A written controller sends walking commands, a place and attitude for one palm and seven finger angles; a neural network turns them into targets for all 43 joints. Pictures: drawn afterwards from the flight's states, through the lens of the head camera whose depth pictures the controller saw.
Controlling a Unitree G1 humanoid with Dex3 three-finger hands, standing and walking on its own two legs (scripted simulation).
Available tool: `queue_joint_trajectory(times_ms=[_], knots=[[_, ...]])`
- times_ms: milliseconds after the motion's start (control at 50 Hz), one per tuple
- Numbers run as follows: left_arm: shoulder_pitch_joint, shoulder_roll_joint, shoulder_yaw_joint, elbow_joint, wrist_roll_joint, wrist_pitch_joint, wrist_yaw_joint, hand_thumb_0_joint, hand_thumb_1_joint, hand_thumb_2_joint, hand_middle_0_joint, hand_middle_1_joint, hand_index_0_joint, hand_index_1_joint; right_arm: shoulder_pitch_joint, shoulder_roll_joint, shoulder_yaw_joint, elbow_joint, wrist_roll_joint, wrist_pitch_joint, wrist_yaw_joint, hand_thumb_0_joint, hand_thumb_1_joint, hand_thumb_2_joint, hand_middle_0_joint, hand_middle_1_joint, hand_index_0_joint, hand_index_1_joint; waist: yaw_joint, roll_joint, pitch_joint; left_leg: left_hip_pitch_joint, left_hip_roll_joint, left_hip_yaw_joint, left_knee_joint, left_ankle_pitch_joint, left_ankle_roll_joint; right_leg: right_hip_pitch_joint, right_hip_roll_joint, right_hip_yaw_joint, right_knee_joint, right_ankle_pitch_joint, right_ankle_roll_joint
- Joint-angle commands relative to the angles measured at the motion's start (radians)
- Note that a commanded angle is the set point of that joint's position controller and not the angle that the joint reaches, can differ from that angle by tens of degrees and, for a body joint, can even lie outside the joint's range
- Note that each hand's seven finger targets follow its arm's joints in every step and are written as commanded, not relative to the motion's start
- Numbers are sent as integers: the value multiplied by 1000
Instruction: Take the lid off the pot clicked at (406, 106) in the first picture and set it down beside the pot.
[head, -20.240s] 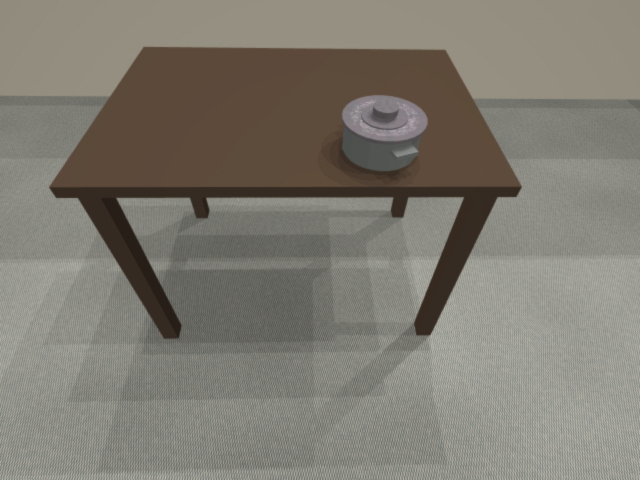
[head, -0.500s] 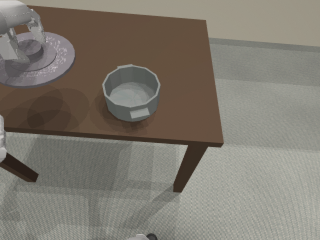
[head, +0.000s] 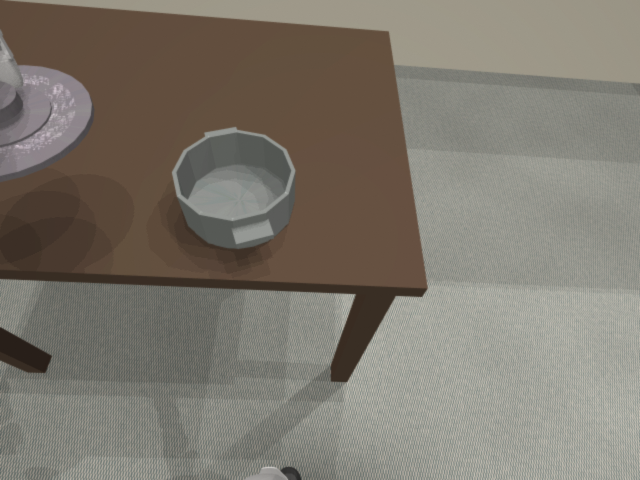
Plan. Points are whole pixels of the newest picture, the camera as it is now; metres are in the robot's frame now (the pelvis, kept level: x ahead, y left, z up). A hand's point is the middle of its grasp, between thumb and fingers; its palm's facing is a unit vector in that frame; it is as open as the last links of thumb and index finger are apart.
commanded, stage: lower the lid onto the table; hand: left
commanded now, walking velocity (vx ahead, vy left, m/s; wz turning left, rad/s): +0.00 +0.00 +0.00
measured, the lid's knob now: out of the picture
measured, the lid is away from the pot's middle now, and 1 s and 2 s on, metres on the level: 0.24 0.23 0.24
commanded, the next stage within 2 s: none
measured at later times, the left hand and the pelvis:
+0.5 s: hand out of the picture +0.47 +0.35 +0.16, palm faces -0.41 -0.15 -0.90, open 8.7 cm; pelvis +0.00 +0.00 -0.01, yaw -1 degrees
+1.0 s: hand (16, 146) +0.48 +0.33 +0.13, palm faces -0.43 -0.12 -0.89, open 8.7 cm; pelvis -0.01 +0.01 -0.01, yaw -2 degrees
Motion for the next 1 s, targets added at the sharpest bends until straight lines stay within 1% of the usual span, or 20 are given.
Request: queue_joint_trajectory(times_ms=[0,80,160,220,260,340,360,440,460,520,540,560,600,640,660,720,820,860,900,980], knots=[[-555,290,81,-265,1,3,60,0,602,989,-821,-1127,-684,-1068,113,-193,-56,-50,0,-3,-22,0,-900,-900,200,300,200,300,0,158,-492,643,90,-102,2,387,-63,-171,22,-42,-48,209,-27],[-601,318,93,-322,0,-6,68,0,602,989,-821,-1127,-684,-1068,107,-188,-54,-54,2,-9,-33,0,-900,-900,200,300,200,300,-4,227,-547,685,91,-97,20,439,-61,-168,22,-33,-44,228,-25],[-543,303,98,-293,-14,-16,69,0,602,989,-821,-1127,-684,-1068,100,-190,-51,-49,4,-15,-41,0,-900,-900,200,300,200,300,-2,221,-504,671,101,-112,8,375,-68,-207,21,-41,-43,169,-25],[-464,268,75,-211,-18,-14,72,0,602,989,-821,-1127,-684,-1068,102,-189,-48,-50,8,-12,-42,0,-900,-900,200,300,200,300,-9,152,-431,573,90,-100,-2,219,-52,-210,17,-42,-38,136,-25],[-480,311,104,-251,-16,-25,79,0,602,989,-821,-1127,-684,-1068,94,-196,-46,-49,7,-5,-46,0,-900,-900,200,300,200,300,0,169,-467,581,97,-96,4,257,-56,-195,16,-38,-27,157,-26],[-499,253,68,-290,-26,-37,79,0,602,989,-821,-1127,-684,-1068,91,-184,-43,-57,9,-13,-54,0,-900,-900,200,300,200,300,5,210,-485,638,109,-117,10,336,-69,-240,19,-48,-13,155,-34],[-526,325,119,-312,-12,-37,89,0,602,989,-821,-1127,-684,-1068,102,-195,-50,-48,2,-8,-54,0,-900,-900,200,300,200,300,3,222,-511,651,113,-125,15,327,-75,-237,20,-40,-17,144,-29],[-467,277,91,-265,-29,-51,84,0,602,989,-821,-1127,-684,-1068,106,-188,-46,-53,9,-13,-60,0,-900,-900,200,300,200,300,2,165,-493,613,109,-121,14,316,-69,-235,20,-48,-3,153,-29],[-492,317,122,-272,-18,-48,92,0,602,989,-821,-1127,-684,-1068,111,-197,-53,-45,5,-5,-58,0,-900,-900,200,300,200,300,-1,187,-500,626,113,-129,21,319,-75,-251,20,-44,-3,143,-27],[-501,245,77,-270,-18,-45,95,0,602,989,-821,-1127,-684,-1068,124,-197,-60,-41,1,-7,-55,0,-900,-900,200,300,200,300,-7,224,-474,651,121,-160,9,275,-92,-323,22,-54,-1,92,-32],[-492,211,61,-292,-29,-58,92,0,602,989,-821,-1127,-684,-1068,114,-189,-56,-47,2,-12,-60,0,-900,-900,200,300,200,300,6,246,-498,692,130,-167,10,356,-106,-341,23,-60,11,95,-37],[-525,278,111,-311,-12,-57,102,0,602,989,-821,-1127,-684,-1068,123,-198,-63,-41,-9,-8,-58,0,-900,-900,200,300,200,300,5,258,-527,706,132,-174,18,343,-111,-339,23,-50,6,82,-33],[-497,227,81,-260,-11,-54,103,0,602,989,-821,-1127,-684,-1068,135,-195,-65,-36,-5,-8,-58,0,-900,-900,200,300,200,300,-7,226,-493,683,127,-181,19,310,-109,-361,23,-55,8,81,-34],[-482,210,76,-274,-29,-67,97,0,602,989,-821,-1127,-684,-1068,128,-189,-61,-43,-3,-10,-62,0,-900,-900,200,300,200,300,5,198,-516,683,130,-178,17,338,-111,-349,24,-57,19,87,-35],[-499,254,109,-269,-17,-64,106,0,602,989,-821,-1127,-684,-1068,139,-199,-69,-32,-9,-5,-61,0,-900,-900,200,300,200,300,-3,191,-537,684,129,-176,27,325,-106,-345,25,-49,16,89,-30],[-487,203,74,-234,-18,-61,109,0,602,989,-821,-1127,-684,-1068,147,-198,-71,-31,-5,-2,-59,0,-900,-900,200,300,200,300,-13,181,-490,639,122,-179,18,215,-101,-369,24,-52,18,64,-33],[-487,274,114,-242,1,-76,127,0,602,989,-821,-1127,-684,-1068,148,-196,-62,-38,-4,-2,-68,0,-900,-900,200,300,200,300,-8,179,-507,602,117,-162,29,198,-93,-339,23,-46,31,77,-34],[-506,321,145,-282,8,-91,134,0,602,989,-821,-1127,-684,-1068,146,-196,-61,-42,-8,-2,-73,0,-900,-900,200,300,200,300,3,227,-548,641,126,-170,40,276,-110,-346,25,-43,40,80,-34],[-459,281,119,-222,9,-90,134,0,602,989,-821,-1127,-684,-1068,147,-194,-58,-46,-2,-2,-72,0,-900,-900,200,300,200,300,-6,213,-480,594,119,-165,34,191,-102,-365,25,-46,37,63,-35],[-460,300,131,-235,9,-97,133,0,602,989,-821,-1127,-684,-1068,153,-195,-59,-45,-5,2,-75,0,-900,-900,200,300,200,300,-5,220,-510,602,124,-162,49,253,-104,-362,27,-47,48,83,-36]])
